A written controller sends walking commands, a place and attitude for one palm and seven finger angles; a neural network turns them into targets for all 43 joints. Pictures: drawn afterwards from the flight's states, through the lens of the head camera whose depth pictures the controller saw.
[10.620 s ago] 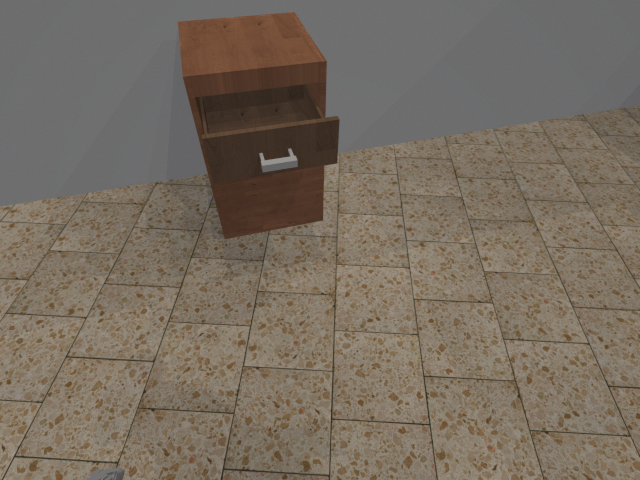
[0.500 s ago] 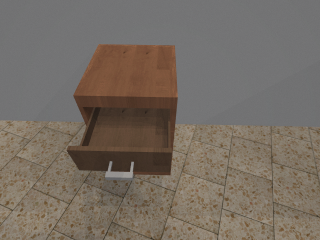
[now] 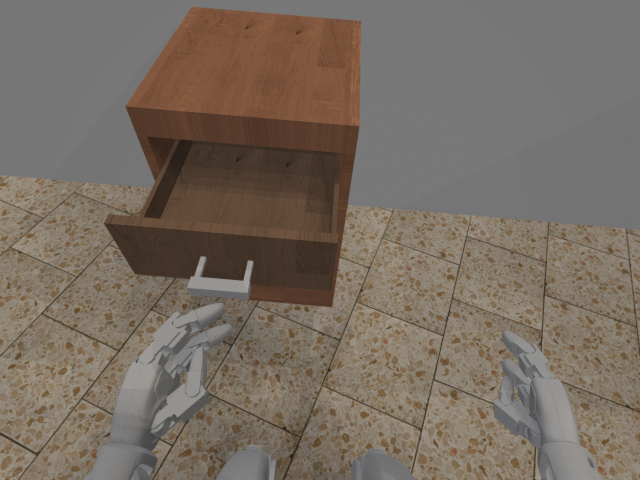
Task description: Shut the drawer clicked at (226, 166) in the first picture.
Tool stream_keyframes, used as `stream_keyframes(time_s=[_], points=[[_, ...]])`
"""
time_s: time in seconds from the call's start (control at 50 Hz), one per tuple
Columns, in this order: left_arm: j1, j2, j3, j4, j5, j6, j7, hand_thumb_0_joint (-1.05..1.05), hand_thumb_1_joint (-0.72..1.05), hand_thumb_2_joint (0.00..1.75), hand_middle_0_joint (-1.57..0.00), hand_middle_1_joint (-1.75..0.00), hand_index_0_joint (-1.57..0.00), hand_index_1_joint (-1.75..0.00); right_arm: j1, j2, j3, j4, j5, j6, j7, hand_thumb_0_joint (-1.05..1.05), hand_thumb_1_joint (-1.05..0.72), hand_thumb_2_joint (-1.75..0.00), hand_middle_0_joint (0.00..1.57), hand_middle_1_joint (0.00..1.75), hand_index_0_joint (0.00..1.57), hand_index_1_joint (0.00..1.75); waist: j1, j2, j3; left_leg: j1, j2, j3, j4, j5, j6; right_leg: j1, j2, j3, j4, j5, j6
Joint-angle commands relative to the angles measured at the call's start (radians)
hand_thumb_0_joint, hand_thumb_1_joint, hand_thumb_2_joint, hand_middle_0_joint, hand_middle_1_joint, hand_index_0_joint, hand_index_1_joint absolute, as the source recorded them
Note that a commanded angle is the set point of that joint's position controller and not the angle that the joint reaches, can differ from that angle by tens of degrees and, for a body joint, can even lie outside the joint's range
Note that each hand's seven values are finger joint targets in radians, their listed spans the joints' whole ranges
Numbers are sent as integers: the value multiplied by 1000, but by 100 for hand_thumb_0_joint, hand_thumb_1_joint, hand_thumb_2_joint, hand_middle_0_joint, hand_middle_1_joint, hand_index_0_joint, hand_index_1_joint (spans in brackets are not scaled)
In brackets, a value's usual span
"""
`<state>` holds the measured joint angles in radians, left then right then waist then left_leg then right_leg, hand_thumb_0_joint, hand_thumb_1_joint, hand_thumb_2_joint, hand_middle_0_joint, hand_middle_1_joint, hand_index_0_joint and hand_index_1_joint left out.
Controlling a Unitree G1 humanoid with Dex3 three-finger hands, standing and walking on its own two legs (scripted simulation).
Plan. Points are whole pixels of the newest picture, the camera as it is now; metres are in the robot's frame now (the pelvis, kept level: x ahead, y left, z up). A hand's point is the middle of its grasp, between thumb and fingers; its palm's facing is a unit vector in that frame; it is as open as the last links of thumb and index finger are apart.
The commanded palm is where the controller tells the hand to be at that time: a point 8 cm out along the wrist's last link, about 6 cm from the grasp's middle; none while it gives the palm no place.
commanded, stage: raise the hand and make a fist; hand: left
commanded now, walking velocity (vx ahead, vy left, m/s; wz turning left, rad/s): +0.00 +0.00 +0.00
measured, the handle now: (223, 276) +0.45 +0.19 -0.12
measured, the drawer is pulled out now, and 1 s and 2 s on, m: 0.22 0.22 0.22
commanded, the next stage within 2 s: bring the fist close to the handle in 1.52 s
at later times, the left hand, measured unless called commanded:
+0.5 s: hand (187, 382) +0.23 +0.17 +0.00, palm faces -0.04 -1.00 -0.02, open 3.7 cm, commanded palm +0.20 +0.23 +0.00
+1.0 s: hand (201, 382) +0.24 +0.16 -0.01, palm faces -0.06 -1.00 -0.01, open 3.2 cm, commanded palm +0.22 +0.21 -0.01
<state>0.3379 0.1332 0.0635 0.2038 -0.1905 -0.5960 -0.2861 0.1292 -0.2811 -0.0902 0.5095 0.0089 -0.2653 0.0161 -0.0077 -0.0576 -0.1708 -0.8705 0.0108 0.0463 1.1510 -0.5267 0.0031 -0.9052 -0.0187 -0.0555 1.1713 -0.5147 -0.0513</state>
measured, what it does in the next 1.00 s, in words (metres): stands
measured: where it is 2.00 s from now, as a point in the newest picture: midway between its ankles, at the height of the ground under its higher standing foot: outside the picture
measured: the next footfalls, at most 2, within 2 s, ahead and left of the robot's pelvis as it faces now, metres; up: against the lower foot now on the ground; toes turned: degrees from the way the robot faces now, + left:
none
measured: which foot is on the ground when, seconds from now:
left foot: down 0.00-1.00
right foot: down 0.00-1.00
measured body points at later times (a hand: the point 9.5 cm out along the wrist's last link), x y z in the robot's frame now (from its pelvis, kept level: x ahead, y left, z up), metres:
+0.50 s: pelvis -0.01 +0.01 -0.03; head +0.08 +0.01 +0.41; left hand +0.23 +0.23 +0.01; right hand +0.14 -0.23 -0.13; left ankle +0.02 +0.12 -0.65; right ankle +0.03 -0.09 -0.65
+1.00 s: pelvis -0.01 +0.03 -0.04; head +0.09 +0.05 +0.40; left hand +0.23 +0.21 -0.01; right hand +0.21 -0.17 -0.12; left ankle +0.02 +0.12 -0.65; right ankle +0.03 -0.09 -0.65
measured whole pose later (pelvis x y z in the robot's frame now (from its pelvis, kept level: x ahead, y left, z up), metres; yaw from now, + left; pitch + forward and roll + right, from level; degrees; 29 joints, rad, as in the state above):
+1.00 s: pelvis -0.01 +0.03 -0.04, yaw +0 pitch +22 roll -3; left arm 0.30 0.15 -0.05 -0.02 -0.10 -0.43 -0.08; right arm 0.15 -0.20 0.03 0.44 -0.01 -0.10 0.01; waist 0.00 0.02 -0.18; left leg -1.17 0.00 0.00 1.38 -0.60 0.05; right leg -1.14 -0.03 -0.10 1.32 -0.56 -0.01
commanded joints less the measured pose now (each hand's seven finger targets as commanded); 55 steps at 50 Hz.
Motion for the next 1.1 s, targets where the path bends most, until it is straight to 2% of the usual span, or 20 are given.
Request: stream_keyframes(time_s=[0.0,0.04,0.08,0.16,0.22,0.26,0.3,0.36,0.38,0.4,0.46,0.48,0.52,0.56,0.62,0.68,0.72,0.8,0.88,1.08], points=[[10,170,126,-377,-46,4,54,0,90,90,-60,-73,-60,-73,-23,-66,-5,-215,16,-1,-22,0,-90,-90,20,30,20,30,50,106,-206,-65,-46,-23,-49,128,25,182,0,158,-190,44,14],[-46,176,120,-495,-42,-23,77,0,90,90,-64,-78,-64,-78,20,-55,2,-193,8,2,-34,0,-90,-90,20,30,20,30,15,142,-248,-44,-26,-43,-11,182,32,164,8,146,-165,128,17],[-114,169,87,-524,-42,-46,59,0,90,90,-68,-82,-68,-82,35,-56,14,-163,-1,-3,-49,0,-90,-90,20,30,20,30,-33,100,-249,-74,-13,-57,44,199,36,133,12,155,-151,171,29],[-123,150,43,-360,-67,-10,-36,0,90,90,-76,-91,-76,-91,29,-74,33,-104,7,-29,-68,0,-90,-90,20,30,20,30,-73,73,-172,-156,-5,-75,92,137,39,47,20,142,-158,56,30],[-115,180,73,-316,-87,78,-77,0,90,90,-82,-97,-82,-97,18,-81,39,-111,20,-36,-76,0,-90,-90,20,30,20,30,-37,50,-247,-183,-11,-75,81,105,39,98,5,155,-180,-30,37],[-101,225,137,-272,-92,145,-67,0,90,90,-86,-101,-86,-101,5,-81,38,-109,25,-26,-80,0,-90,-90,20,30,20,30,-11,30,-263,-192,-11,-73,70,111,37,134,1,159,-188,-48,38],[-84,213,156,-345,-99,170,-34,0,90,90,-90,-106,-90,-106,7,-64,39,-124,22,-21,-75,0,-90,-90,20,30,20,30,23,56,-351,-158,-16,-73,46,166,35,197,-7,150,-172,26,38],[-11,205,192,-320,-93,174,30,0,90,90,-96,-112,-96,-112,-5,-45,31,-112,18,-5,-65,0,-90,-90,20,30,20,30,44,-2,-339,-160,-13,-80,19,205,28,221,-3,122,-149,109,40],[-21,163,140,-341,-81,159,41,0,90,90,-98,-114,-98,-114,-5,-41,34,-118,17,-3,-60,0,-90,-90,20,30,20,30,31,29,-305,-160,-15,-74,12,192,29,188,-5,118,-151,96,41],[-32,169,137,-353,-71,142,57,0,90,90,-100,-117,-100,-117,2,-44,31,-109,15,-3,-57,0,-90,-90,20,30,20,30,26,47,-299,-149,-14,-75,4,183,28,162,-3,103,-143,79,37],[-25,143,86,-311,-39,103,90,0,90,90,-106,-123,-106,-123,3,-59,28,-111,9,6,-54,0,-90,-90,20,30,20,30,1,9,-223,-155,-13,-84,-8,133,32,70,9,70,-132,6,31],[-53,137,68,-321,-33,84,92,0,90,90,-108,-125,-108,-125,14,-66,30,-114,7,7,-52,0,-90,-90,20,30,20,30,-10,21,-220,-154,-14,-83,-9,113,32,47,7,68,-130,-14,31],[-17,130,53,-330,-26,58,100,0,90,90,-112,-130,-112,-130,22,-73,28,-122,6,7,-50,0,-90,-90,20,30,20,30,-1,64,-230,-128,-16,-85,-22,103,30,25,9,48,-112,-11,23],[-30,134,43,-334,-21,44,110,0,90,90,-116,-134,-116,-134,27,-82,27,-128,2,13,-50,0,-90,-90,20,30,20,30,-7,54,-228,-120,-15,-93,-23,106,31,1,16,29,-90,7,19],[-32,108,3,-399,-9,18,126,0,90,90,-122,-140,-122,-140,39,-85,27,-145,-2,18,-44,0,-90,-90,20,30,20,30,-2,117,-278,-62,-13,-101,-31,144,25,-25,16,5,-54,59,14],[-54,95,-24,-399,13,23,152,0,90,90,-128,-147,-128,-147,46,-93,29,-152,-6,37,-40,0,-90,-90,20,30,20,30,-22,96,-268,-54,-9,-119,-25,151,23,-70,22,-11,-33,74,15],[-63,84,-47,-412,29,28,165,0,90,90,-132,-151,-132,-151,47,-94,31,-164,-9,47,-35,0,-90,-90,20,30,20,30,-18,132,-272,-38,-7,-130,-31,149,15,-89,19,-17,-18,73,12],[-26,72,-66,-434,50,62,181,0,90,90,-140,-160,-140,-160,48,-91,32,-189,-11,78,-27,0,-90,-90,20,30,20,30,-8,127,-309,-7,-3,-143,-29,200,6,-88,21,-25,-1,106,10],[-83,69,-82,-428,74,93,199,0,90,90,-140,-160,-140,-160,39,-88,40,-201,-13,109,-26,0,-90,-90,20,30,20,30,-23,97,-290,-30,-3,-153,-20,169,6,-109,24,-27,5,94,13],[-66,52,-94,-429,81,102,216,0,90,90,-140,-160,-140,-160,38,-72,47,-205,-16,139,-22,0,-90,-90,20,30,20,30,-9,93,-340,-26,-7,-144,4,242,2,-76,23,-22,13,143,9]])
